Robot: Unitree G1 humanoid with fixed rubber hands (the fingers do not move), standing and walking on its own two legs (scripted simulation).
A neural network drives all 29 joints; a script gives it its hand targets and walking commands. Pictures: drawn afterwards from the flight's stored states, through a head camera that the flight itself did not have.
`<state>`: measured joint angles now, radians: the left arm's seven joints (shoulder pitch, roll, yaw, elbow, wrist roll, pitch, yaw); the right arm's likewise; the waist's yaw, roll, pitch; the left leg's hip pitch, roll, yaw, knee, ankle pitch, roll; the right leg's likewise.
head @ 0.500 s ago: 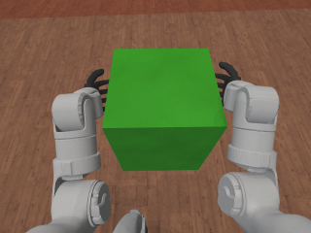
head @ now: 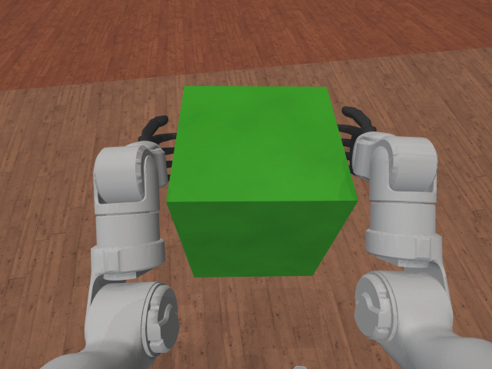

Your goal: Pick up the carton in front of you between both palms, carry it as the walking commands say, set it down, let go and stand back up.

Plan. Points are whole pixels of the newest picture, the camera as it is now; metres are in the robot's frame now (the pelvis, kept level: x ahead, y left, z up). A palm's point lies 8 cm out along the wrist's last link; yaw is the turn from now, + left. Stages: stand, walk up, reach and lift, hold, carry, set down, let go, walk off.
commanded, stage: carry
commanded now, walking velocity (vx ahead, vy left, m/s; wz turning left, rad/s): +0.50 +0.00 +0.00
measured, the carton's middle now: (254, 190) +0.38 +0.00 +0.10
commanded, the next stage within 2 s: none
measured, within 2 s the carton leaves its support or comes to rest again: neither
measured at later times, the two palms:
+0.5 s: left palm (172, 45) +0.69 +0.15 +0.20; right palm (323, 49) +0.66 -0.15 +0.20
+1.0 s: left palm out of the picture +0.95 +0.17 +0.26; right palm out of the picture +0.99 -0.12 +0.27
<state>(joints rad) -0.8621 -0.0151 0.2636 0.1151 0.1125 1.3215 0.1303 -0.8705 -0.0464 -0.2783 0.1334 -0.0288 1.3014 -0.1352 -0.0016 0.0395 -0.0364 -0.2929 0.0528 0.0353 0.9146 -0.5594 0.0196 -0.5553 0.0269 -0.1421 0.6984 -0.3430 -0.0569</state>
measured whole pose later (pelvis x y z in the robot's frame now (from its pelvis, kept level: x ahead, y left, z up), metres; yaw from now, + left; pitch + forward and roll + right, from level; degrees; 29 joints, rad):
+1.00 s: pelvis +0.59 -0.01 +0.10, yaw +0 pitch +5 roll +1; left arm -0.84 0.02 0.25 0.10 0.03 1.34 0.16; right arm -0.88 0.00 -0.31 0.09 -0.09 1.36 -0.11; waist 0.11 0.00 -0.03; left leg -0.76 0.04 0.05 1.08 -0.40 0.04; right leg -0.23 0.01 -0.10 0.45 -0.44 -0.04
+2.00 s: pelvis +1.21 +0.03 +0.17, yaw -1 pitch +4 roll +1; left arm -0.84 0.05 0.28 0.19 0.05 1.34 0.13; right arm -0.83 0.01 -0.24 0.19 -0.08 1.31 -0.13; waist -0.06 -0.02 -0.04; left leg -0.52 -0.01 0.14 0.69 -0.38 0.08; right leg -0.44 -0.01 0.01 1.24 -0.50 -0.02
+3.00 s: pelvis +1.81 +0.02 +0.26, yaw -2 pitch +5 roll +0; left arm -0.85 0.00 0.30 0.04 0.09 1.35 0.13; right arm -0.85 0.00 -0.25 0.07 -0.02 1.31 -0.16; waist -0.09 0.01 -0.01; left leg -0.25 0.01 0.12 0.49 -0.47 0.06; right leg -0.68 -0.02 -0.06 0.77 -0.34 -0.02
